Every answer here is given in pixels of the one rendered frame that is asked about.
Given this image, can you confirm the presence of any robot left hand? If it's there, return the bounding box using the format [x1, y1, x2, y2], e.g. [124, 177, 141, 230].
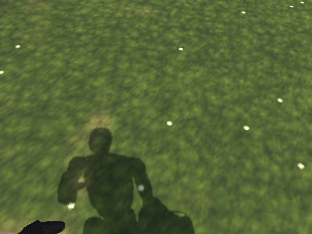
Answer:
[18, 220, 65, 234]

